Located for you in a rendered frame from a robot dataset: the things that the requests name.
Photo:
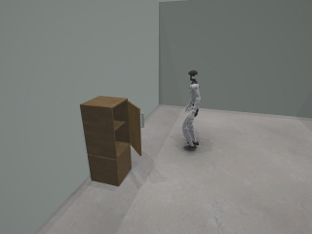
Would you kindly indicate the robot left forearm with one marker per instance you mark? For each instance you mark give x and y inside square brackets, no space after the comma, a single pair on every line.
[197,102]

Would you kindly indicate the robot left upper arm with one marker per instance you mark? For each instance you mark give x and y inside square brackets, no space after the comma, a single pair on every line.
[196,92]

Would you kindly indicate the cupboard door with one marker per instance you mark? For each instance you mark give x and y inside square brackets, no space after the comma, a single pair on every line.
[134,127]

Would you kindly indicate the robot left hand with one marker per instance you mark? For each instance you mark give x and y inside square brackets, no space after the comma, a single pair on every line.
[191,118]

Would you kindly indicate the handle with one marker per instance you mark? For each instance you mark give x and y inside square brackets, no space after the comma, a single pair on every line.
[142,120]

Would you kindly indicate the left robot thigh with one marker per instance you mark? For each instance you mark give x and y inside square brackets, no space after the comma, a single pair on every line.
[184,124]

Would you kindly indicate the robot torso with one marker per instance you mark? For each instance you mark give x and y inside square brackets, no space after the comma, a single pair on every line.
[192,95]

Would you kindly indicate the robot right hand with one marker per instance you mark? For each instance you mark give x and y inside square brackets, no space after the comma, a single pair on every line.
[187,108]

